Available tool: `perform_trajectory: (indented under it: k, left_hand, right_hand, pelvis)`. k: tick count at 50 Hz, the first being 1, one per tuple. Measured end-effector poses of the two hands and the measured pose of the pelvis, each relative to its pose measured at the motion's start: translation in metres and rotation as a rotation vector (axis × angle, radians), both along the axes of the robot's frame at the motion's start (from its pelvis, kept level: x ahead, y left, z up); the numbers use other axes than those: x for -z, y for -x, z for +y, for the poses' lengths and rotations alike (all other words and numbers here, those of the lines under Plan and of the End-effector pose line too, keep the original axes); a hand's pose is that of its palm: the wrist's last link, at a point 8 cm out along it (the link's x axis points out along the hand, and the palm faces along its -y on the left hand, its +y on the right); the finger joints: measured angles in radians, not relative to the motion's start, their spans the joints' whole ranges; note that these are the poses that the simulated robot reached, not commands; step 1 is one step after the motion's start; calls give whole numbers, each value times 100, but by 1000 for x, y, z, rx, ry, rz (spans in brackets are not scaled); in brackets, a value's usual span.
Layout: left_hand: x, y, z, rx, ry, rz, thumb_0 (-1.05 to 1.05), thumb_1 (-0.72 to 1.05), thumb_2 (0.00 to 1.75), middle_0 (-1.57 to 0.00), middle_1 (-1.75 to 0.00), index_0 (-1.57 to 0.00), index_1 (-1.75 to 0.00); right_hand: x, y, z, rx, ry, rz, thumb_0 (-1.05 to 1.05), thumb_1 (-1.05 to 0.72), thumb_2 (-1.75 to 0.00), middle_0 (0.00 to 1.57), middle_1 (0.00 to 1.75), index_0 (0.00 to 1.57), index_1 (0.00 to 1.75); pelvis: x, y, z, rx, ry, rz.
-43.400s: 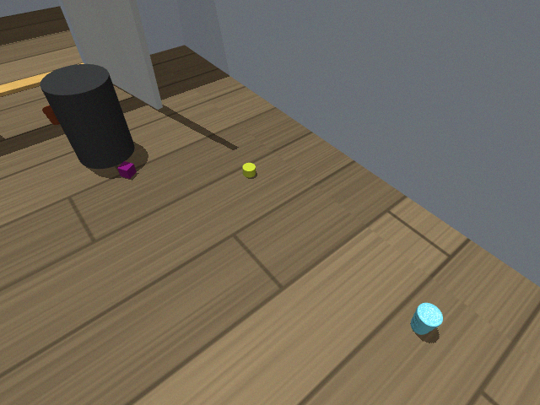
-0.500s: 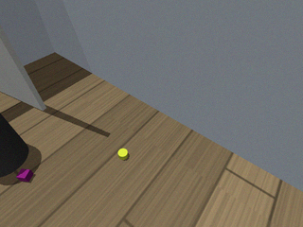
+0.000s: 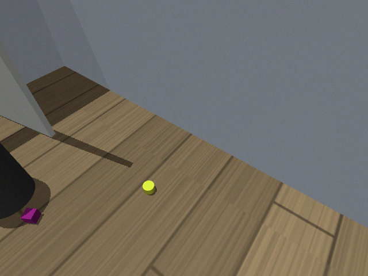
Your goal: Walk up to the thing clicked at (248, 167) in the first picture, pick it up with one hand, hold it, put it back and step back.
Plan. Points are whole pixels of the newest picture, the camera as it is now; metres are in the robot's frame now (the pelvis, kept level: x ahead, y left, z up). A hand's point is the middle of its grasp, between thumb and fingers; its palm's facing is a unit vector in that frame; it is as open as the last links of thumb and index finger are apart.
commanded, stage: stand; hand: left
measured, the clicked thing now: (148, 187) +0.76 +0.24 -0.76
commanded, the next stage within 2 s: walk up in 0.36 s
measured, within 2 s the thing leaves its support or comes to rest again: neither
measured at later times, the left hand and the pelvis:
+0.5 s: hand out of the picture +0.09 +0.27 -0.15, palm faces +0.02 -0.94 -0.34, open 7.3 cm; pelvis +0.02 +0.01 +0.00, yaw +1 degrees
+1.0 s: hand (58, 246) +0.23 +0.34 -0.16, palm faces -0.11 -0.93 -0.35, open 7.4 cm; pelvis +0.17 +0.07 -0.01, yaw -2 degrees
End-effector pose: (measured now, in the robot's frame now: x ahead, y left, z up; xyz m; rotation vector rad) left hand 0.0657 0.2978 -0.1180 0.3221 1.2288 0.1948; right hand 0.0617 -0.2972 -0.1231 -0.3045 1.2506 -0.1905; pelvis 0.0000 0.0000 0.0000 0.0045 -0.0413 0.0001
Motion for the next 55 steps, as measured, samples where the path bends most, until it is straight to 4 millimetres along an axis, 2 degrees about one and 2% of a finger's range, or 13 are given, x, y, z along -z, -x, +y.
perform_trajectory:
  k: [9,21,25,28,31,33,35,37,40,44,50,55]
  left_hand:
    - [-1,-13,-2,15,2,-16,0,91,90,-21,-30,-20,-30]
    - [-4,-22,0,8,12,-46,0,91,90,-21,-30,-21,-30]
    - [-6,-14,16,-26,5,-65,0,91,90,-21,-30,-21,-30]
    - [-4,0,35,-56,-10,-34,0,91,90,-21,-30,-21,-30]
    - [3,9,58,-73,-13,26,0,91,90,-21,-30,-21,-30]
    - [13,6,76,-74,-15,60,0,90,90,-21,-30,-21,-30]
    - [23,-5,90,-59,-25,85,1,91,90,-21,-30,-21,-30]
    - [26,-23,95,-43,-22,90,1,91,90,-21,-30,-20,-30]
    - [20,-56,96,-14,-2,51,1,91,90,-21,-30,-20,-30]
    - [10,-97,97,25,8,17,1,91,90,-21,-30,-20,-30]
    - [1,-166,90,83,-3,8,1,91,90,-21,-30,-20,-30]
    - [0,-244,66,136,-21,-52,1,91,90,-21,-30,-20,-30]
  right_hand:
    - [0,4,-3,7,6,12,1,-90,-90,20,30,20,30]
    - [-3,-6,-5,-6,4,-14,1,-90,-90,20,30,20,30]
    - [-9,-13,-8,-28,29,-1,1,-90,-90,20,30,20,30]
    - [-14,-28,-7,-49,56,-1,1,-90,-90,20,30,20,30]
    - [-19,-46,2,-54,78,-24,1,-90,-90,20,30,20,30]
    - [-20,-55,10,-47,100,-55,1,-90,-90,20,30,20,30]
    - [-18,-56,17,-27,125,-81,1,-90,-90,20,30,20,30]
    - [-19,-52,26,5,126,-74,1,-90,-90,20,30,20,30]
    - [-24,-48,38,36,110,-32,1,-90,-90,20,30,20,30]
    - [-26,-57,49,58,89,-17,1,-90,-90,20,30,20,30]
    - [-18,-90,48,73,59,-17,1,-90,-90,21,30,20,30]
    - [3,-130,32,81,38,-9,1,-90,-90,21,30,20,30]
  pelvis:
    - [0,-3,-2,3,0,3]
    - [0,-12,0,3,7,7]
    - [0,-22,7,-13,9,14]
    - [2,-30,19,-15,21,3]
    - [7,-44,35,-15,38,-5]
    - [14,-55,47,-15,40,-8]
    - [22,-65,57,-2,19,-14]
    - [21,-75,62,-1,12,-15]
    - [13,-93,67,-1,13,-17]
    - [7,-120,71,13,7,-18]
    - [8,-165,66,41,-9,-10]
    - [21,-211,50,58,-22,3]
